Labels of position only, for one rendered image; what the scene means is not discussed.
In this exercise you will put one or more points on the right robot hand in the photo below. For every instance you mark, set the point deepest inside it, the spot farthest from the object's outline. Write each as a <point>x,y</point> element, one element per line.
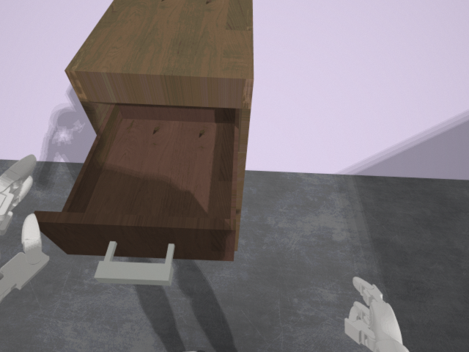
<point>377,323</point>

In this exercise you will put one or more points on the cabinet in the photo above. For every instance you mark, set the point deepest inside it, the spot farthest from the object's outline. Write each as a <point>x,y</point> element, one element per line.
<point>170,52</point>

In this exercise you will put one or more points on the left robot hand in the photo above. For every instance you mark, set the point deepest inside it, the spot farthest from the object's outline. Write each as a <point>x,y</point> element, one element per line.
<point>15,183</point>

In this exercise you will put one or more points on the handle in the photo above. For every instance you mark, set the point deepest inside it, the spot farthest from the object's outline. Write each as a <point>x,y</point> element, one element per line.
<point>134,273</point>

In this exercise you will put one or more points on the drawer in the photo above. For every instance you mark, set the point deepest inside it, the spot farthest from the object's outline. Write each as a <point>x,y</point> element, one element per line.
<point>155,174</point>

